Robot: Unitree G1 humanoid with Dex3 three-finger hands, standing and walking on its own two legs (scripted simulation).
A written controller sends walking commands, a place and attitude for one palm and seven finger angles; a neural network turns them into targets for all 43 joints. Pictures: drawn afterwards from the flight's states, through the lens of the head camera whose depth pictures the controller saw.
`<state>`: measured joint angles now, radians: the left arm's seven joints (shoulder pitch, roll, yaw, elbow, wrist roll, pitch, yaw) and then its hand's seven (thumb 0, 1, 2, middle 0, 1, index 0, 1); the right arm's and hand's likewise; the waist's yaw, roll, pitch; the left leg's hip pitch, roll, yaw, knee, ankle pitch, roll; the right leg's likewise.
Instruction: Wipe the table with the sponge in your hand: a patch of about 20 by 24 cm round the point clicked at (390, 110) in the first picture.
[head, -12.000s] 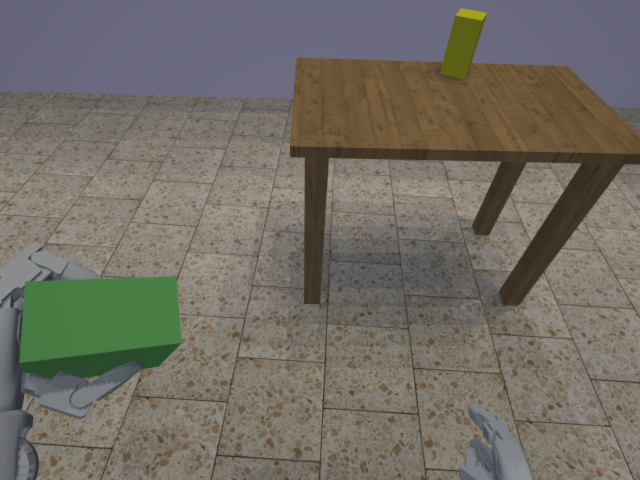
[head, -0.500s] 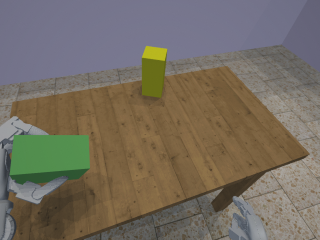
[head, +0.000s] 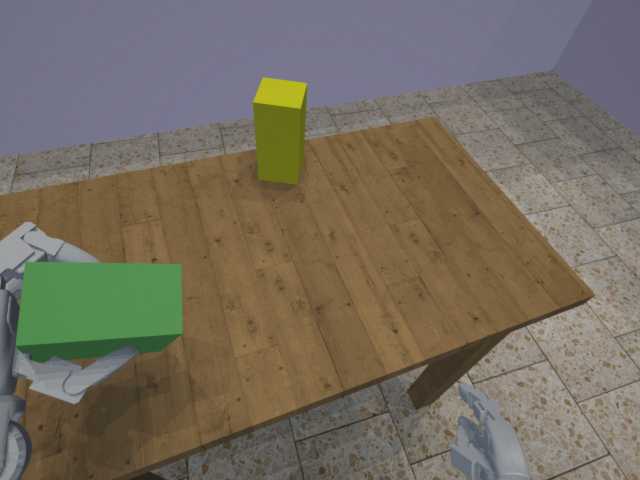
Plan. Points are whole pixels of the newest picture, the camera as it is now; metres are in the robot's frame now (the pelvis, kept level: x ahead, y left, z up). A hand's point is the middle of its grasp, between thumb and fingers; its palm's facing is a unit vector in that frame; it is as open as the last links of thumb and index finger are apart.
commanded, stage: shuffle to correct the standing spot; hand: left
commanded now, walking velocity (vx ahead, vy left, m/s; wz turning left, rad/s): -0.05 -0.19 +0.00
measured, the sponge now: (126, 313) +0.24 +0.21 +0.13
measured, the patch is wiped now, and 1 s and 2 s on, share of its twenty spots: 0.00 0.00 0.00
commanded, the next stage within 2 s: come to a stop and stand still in 0.24 s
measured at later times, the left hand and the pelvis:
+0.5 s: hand (142, 323) +0.22 +0.18 +0.15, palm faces +0.33 -0.86 -0.39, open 10.4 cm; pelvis +0.01 -0.05 +0.00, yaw +0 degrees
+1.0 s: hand (49, 332) +0.21 +0.26 +0.14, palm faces +0.27 -0.88 -0.39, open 10.4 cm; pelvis -0.01 +0.03 +0.00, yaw -1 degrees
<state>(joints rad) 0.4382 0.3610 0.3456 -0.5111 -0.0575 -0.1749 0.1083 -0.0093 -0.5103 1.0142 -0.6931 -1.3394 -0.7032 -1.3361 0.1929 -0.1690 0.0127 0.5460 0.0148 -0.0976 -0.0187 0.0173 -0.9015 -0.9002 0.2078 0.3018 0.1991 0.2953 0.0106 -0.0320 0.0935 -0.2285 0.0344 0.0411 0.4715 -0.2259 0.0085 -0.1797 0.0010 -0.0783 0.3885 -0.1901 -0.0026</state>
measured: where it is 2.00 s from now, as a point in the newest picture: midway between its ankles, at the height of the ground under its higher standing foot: outside the picture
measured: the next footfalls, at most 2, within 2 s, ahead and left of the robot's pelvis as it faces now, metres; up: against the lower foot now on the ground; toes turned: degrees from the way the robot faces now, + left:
none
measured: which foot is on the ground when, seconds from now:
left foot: down 0.00-1.00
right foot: down 0.00-1.00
